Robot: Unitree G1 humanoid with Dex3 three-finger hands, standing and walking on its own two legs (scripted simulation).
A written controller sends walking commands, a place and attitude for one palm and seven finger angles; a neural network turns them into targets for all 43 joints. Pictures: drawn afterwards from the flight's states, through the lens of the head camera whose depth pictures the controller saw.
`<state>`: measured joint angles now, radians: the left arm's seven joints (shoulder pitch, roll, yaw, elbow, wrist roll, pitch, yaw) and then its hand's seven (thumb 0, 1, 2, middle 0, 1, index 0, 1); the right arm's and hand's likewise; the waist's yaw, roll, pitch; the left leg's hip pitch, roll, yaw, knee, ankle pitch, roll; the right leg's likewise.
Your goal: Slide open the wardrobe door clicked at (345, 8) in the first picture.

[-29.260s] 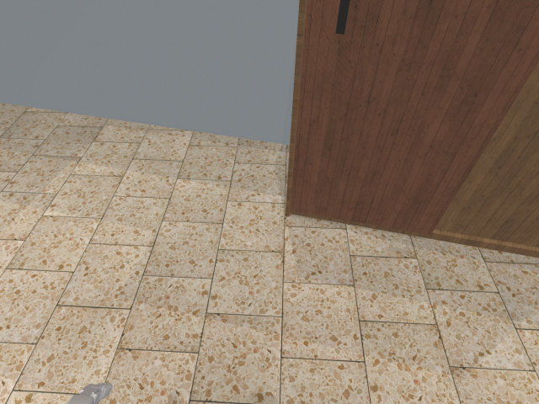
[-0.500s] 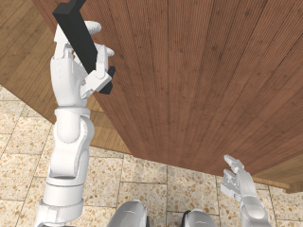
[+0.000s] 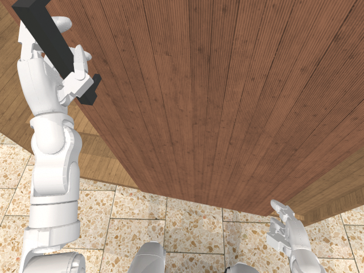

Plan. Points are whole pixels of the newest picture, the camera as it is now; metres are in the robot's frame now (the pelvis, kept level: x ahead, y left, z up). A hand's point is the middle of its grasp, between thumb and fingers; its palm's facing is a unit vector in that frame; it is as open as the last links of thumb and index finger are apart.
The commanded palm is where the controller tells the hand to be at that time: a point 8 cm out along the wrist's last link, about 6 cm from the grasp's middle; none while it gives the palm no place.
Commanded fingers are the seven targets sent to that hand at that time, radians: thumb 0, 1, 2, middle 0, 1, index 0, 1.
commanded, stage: step sideways, sliding the door along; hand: left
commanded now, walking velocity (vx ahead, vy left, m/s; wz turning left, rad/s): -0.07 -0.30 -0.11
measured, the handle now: (71, 52) +0.40 +0.24 +0.23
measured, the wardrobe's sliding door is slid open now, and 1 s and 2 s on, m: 0.45 0.45 0.45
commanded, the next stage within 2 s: stop walking and hold the door there in 0.16 s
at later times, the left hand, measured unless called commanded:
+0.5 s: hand (79, 74) +0.37 +0.22 +0.21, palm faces +0.57 -0.78 -0.27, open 6.5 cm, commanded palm +0.33 +0.26 +0.19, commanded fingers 0.00 0.90 0.90 -0.45 -1.40 -0.45 -1.40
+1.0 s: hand (80, 74) +0.37 +0.22 +0.22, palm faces +0.46 -0.87 -0.18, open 6.0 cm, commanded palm +0.33 +0.25 +0.19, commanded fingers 0.00 0.90 0.90 -0.45 -1.40 -0.45 -1.40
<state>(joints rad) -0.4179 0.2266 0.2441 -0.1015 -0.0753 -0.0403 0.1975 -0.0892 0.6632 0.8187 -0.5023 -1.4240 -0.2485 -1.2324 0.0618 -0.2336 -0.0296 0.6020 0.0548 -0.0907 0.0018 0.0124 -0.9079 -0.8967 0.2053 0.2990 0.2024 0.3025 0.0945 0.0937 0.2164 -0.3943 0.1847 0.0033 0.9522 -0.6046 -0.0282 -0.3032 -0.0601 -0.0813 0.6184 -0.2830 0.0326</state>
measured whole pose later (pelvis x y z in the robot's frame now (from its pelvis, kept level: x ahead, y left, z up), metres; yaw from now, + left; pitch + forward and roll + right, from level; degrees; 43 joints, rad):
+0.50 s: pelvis +0.02 -0.11 -0.01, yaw -7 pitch -3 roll -2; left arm -0.31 0.57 0.52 0.21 -0.07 -0.10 0.10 -0.25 0.58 0.77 -0.48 -1.41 -0.31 -1.35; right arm 0.11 -0.21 0.02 0.57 0.05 -0.08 0.00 0.01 -0.90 -0.90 0.21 0.30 0.21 0.30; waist 0.08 0.05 0.14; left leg -0.23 0.27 0.10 0.80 -0.45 -0.07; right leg -0.33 -0.01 -0.10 0.59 -0.19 0.00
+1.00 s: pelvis -0.05 -0.07 +0.02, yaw -12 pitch -1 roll -2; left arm -0.37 0.59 0.54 0.53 -0.02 -0.15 0.10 -0.17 0.65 0.76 -0.46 -1.40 -0.32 -1.38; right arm 0.35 -0.28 -0.02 0.71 0.05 -0.05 -0.08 0.01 -0.91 -0.90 0.20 0.30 0.20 0.30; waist -0.05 0.01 -0.02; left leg -0.25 0.07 0.05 0.49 -0.22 0.01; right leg -0.39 0.01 -0.04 0.82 -0.35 0.02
